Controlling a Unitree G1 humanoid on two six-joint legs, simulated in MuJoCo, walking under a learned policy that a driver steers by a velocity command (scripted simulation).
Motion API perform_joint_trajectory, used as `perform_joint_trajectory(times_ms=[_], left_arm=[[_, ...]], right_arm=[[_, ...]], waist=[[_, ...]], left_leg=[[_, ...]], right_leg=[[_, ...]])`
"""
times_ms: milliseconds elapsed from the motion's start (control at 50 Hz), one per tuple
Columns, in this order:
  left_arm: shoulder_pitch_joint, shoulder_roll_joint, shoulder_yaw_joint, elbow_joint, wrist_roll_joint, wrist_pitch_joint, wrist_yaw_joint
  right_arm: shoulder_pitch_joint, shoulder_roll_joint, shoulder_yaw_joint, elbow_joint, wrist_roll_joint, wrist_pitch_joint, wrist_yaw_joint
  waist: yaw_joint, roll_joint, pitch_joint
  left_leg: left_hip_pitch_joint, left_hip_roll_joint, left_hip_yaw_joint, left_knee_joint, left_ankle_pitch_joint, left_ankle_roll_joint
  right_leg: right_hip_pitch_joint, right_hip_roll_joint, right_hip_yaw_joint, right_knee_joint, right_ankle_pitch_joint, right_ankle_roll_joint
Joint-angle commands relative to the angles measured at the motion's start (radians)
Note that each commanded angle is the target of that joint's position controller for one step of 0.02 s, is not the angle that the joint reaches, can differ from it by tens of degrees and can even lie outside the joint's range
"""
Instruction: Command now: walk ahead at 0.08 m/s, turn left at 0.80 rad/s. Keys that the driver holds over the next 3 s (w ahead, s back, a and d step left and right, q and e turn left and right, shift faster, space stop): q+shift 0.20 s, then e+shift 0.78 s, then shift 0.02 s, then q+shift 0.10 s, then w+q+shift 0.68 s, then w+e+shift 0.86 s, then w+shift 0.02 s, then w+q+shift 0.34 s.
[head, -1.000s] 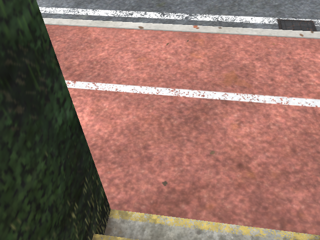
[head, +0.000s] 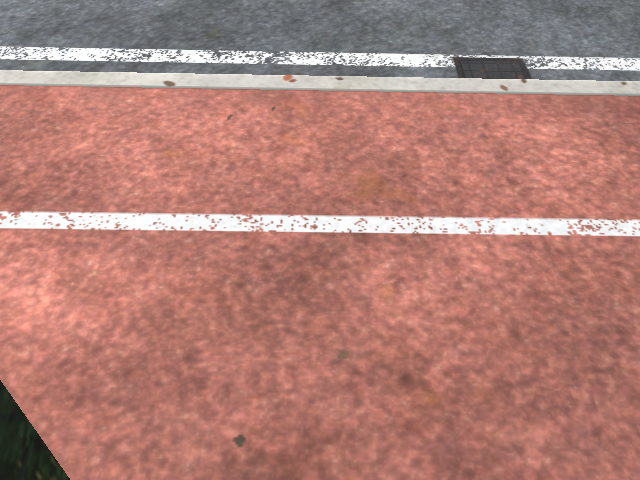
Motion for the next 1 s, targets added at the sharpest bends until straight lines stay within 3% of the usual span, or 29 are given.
perform_joint_trajectory(times_ms=[20,60,140,160,180,220,280,340,360,380,400,420,440,460,500,520,540,580,620,640,680,740,780,820,880,920,960,980,1000], left_arm=[[0.125,0.018,-0.014,-0.073,0.004,0.011,-0.049],[0.027,-0.002,-0.028,-0.107,0.030,0.011,-0.059],[-0.116,-0.028,-0.048,-0.173,0.022,0.019,-0.041],[-0.144,-0.046,-0.056,-0.185,0.019,0.015,-0.028],[-0.128,-0.036,-0.067,-0.146,0.020,0.005,-0.045],[-0.114,-0.074,-0.072,-0.130,0.043,0.005,-0.067],[-0.009,-0.029,-0.067,-0.084,0.051,0.025,-0.100],[-0.036,-0.086,-0.089,-0.024,0.019,0.049,-0.122],[-0.025,-0.077,-0.022,0.002,-0.160,0.031,-0.038],[0.058,-0.087,-0.072,0.042,0.024,0.026,-0.112],[0.206,-0.035,-0.029,0.106,0.008,0.030,-0.120],[0.352,-0.012,-0.027,0.133,0.001,0.024,-0.128],[0.311,0.074,0.004,0.097,-0.052,0.025,-0.136],[0.112,0.166,0.050,0.022,-0.026,0.034,-0.116],[0.464,0.090,0.050,0.116,0.057,0.006,-0.052],[0.632,0.073,0.045,0.186,0.045,-0.008,-0.034],[0.577,0.068,0.025,0.188,0.004,-0.024,-0.025],[0.538,0.080,0.028,0.151,-0.025,-0.044,-0.010],[0.389,0.092,0.025,0.115,0.003,-0.071,-0.001],[0.408,0.134,0.027,0.119,0.007,-0.080,0.009],[0.501,0.096,0.019,0.182,0.013,-0.086,0.030],[0.538,0.153,0.030,0.201,0.002,-0.077,0.059],[0.652,-0.014,-0.003,0.219,-0.029,-0.082,0.090],[0.667,0.035,0.016,0.232,-0.046,-0.075,0.098],[0.626,0.077,0.029,0.230,-0.021,-0.060,0.100],[0.537,0.072,0.031,0.182,-0.005,-0.057,0.090],[0.258,0.033,0.002,0.096,0.035,-0.063,0.074],[0.015,0.002,-0.026,-0.019,0.051,-0.055,0.065],[-0.227,0.013,-0.038,-0.132,0.063,-0.028,0.065]], right_arm=[[-0.088,-0.113,0.002,-0.077,-0.006,-0.027,-0.027],[0.023,-0.019,0.042,-0.018,0.003,-0.044,-0.066],[0.222,-0.031,0.038,0.079,-0.009,-0.046,-0.066],[0.244,-0.003,0.044,0.092,-0.009,-0.042,-0.061],[0.204,0.036,0.059,0.037,0.027,-0.026,-0.071],[0.073,0.018,0.071,-0.010,0.022,0.003,-0.063],[-0.093,-0.092,0.054,-0.088,0.033,0.027,-0.042],[0.010,0.003,0.103,0.002,0.071,0.047,-0.039],[0.003,-0.005,0.050,-0.018,0.126,0.109,-0.088],[0.076,-0.040,0.112,0.017,0.096,0.073,-0.046],[0.082,-0.047,0.110,0.039,0.110,0.068,0.002],[0.061,-0.038,0.121,0.011,0.109,0.067,0.051],[0.112,0.020,0.121,-0.012,0.097,0.068,0.077],[-0.003,-0.031,0.100,-0.145,0.057,0.094,0.055],[-0.310,-0.067,0.062,-0.220,0.057,0.105,-0.024],[-0.312,0.015,0.072,-0.228,0.036,0.107,-0.051],[-0.193,0.121,0.104,-0.245,0.035,0.104,-0.078],[-0.195,0.140,0.125,-0.284,0.040,0.104,-0.088],[-0.220,0.137,0.139,-0.349,0.027,0.137,-0.072],[-0.237,0.091,0.125,-0.374,0.027,0.150,-0.060],[-0.314,0.090,0.118,-0.434,0.034,0.156,-0.048],[-0.371,0.091,0.112,-0.478,0.052,0.150,-0.026],[-0.388,0.145,0.123,-0.446,-0.007,0.154,-0.033],[-0.461,0.140,0.125,-0.502,0.007,0.166,-0.024],[-0.489,0.116,0.110,-0.539,0.032,0.186,-0.005],[-0.457,0.059,0.100,-0.560,0.057,0.170,-0.012],[-0.207,0.028,0.084,-0.484,0.096,0.164,-0.027],[0.063,-0.020,0.064,-0.391,0.109,0.162,-0.048],[0.322,-0.075,0.041,-0.306,0.091,0.150,-0.069]], waist=[[0.104,0.046,0.003],[0.006,0.075,0.056],[-0.087,0.158,0.068],[-0.100,0.153,0.073],[-0.134,0.035,0.086],[-0.066,0.099,0.091],[0.000,0.089,0.134],[-0.072,0.060,0.174],[-0.111,-0.027,0.064],[-0.071,0.124,0.160],[-0.003,0.017,0.132],[0.070,-0.036,0.070],[-0.005,-0.096,-0.160],[-0.024,-0.104,-0.137],[0.191,-0.011,-0.043],[0.167,-0.080,-0.042],[0.055,-0.195,-0.019],[0.041,-0.170,-0.074],[-0.010,-0.038,-0.046],[-0.003,-0.044,-0.043],[0.032,-0.078,-0.010],[0.049,-0.142,-0.041],[0.172,-0.179,-0.060],[0.177,-0.175,-0.002],[0.135,-0.190,-0.035],[0.105,-0.083,-0.034],[-0.056,-0.013,0.001],[-0.213,0.108,0.032],[-0.386,0.364,0.080]], left_leg=[[-0.205,0.163,-0.233,-0.095,0.749,0.164],[-0.078,0.127,-0.219,-0.043,0.563,0.135],[0.242,0.165,-0.479,0.113,0.469,0.178],[0.271,0.180,-0.534,0.135,0.455,0.192],[0.148,0.150,-0.486,0.187,0.239,0.197],[-0.292,0.068,-0.428,0.125,0.027,0.202],[-0.588,0.066,-0.436,0.156,-0.287,0.198],[-0.300,0.094,-0.540,0.286,-0.193,0.183],[-0.158,0.031,-0.334,0.369,0.109,0.144],[-0.401,0.061,-0.439,0.431,0.010,0.148],[-0.483,0.045,-0.410,0.474,0.071,0.094],[-0.595,0.005,-0.290,0.687,0.075,0.016],[-0.710,-0.037,-0.071,0.817,-0.102,-0.068],[-0.702,-0.046,0.010,0.877,-0.386,-0.097],[-0.850,-0.014,0.086,1.252,-0.563,-0.064],[-0.885,0.023,0.118,1.393,-0.502,-0.070],[-0.843,0.030,0.062,1.462,-0.401,-0.077],[-0.801,0.024,0.093,1.582,-0.362,-0.098],[-0.765,0.070,0.088,1.527,-0.227,-0.149],[-0.739,0.067,0.125,1.565,-0.267,-0.154],[-0.824,0.089,0.102,1.464,-0.310,-0.133],[-0.748,0.069,0.124,1.349,-0.406,-0.106],[-0.978,0.116,0.020,1.228,-0.148,-0.154],[-0.936,0.118,0.045,1.111,-0.230,-0.146],[-0.715,0.095,0.052,0.997,-0.297,-0.105],[-0.536,0.113,-0.048,0.934,-0.376,-0.039],[-0.012,0.162,-0.184,0.891,-0.420,0.031],[0.338,0.254,-0.410,0.685,-0.684,0.155],[0.551,0.361,-0.727,0.198,-0.999,0.317]], right_leg=[[0.093,0.013,-0.066,0.250,0.160,0.018],[-0.023,-0.031,0.013,0.007,0.349,0.017],[-0.381,-0.021,0.079,-0.101,0.287,0.051],[-0.444,-0.030,0.090,-0.114,0.272,0.063],[-0.370,-0.023,0.085,-0.366,0.595,0.069],[0.099,0.004,0.005,-0.487,0.753,0.032],[0.468,-0.018,0.009,-0.569,0.720,0.015],[0.412,-0.110,0.065,-1.116,0.752,0.011],[0.564,-0.086,-0.047,-1.237,0.926,-0.030],[0.748,-0.061,-0.092,-1.276,0.836,-0.005],[0.960,-0.068,-0.130,-1.292,0.818,-0.017],[1.175,-0.123,-0.100,-1.247,0.851,-0.066],[1.387,-0.257,0.053,-0.984,1.018,-0.211],[1.138,-0.307,0.289,-1.049,0.723,-0.320],[1.132,-0.281,0.292,-1.042,0.713,-0.334],[1.101,-0.247,0.298,-0.897,0.890,-0.363],[0.869,-0.284,0.477,-0.946,0.852,-0.418],[0.727,-0.274,0.537,-0.979,0.880,-0.469],[0.583,-0.223,0.566,-1.005,0.735,-0.412],[0.537,-0.184,0.554,-1.003,0.653,-0.385],[0.561,-0.128,0.586,-0.976,0.482,-0.342],[0.513,-0.129,0.662,-1.049,0.372,-0.301],[0.801,-0.091,0.670,-0.929,0.173,-0.231],[0.694,-0.075,0.718,-0.943,0.085,-0.214],[0.422,-0.043,0.785,-1.020,0.005,-0.215],[0.167,-0.029,0.799,-0.989,-0.105,-0.207],[-0.419,-0.009,0.767,-0.983,-0.213,-0.209],[-0.825,0.040,0.684,-0.928,-0.269,-0.175],[-1.087,0.129,0.480,-0.805,-0.286,-0.129]])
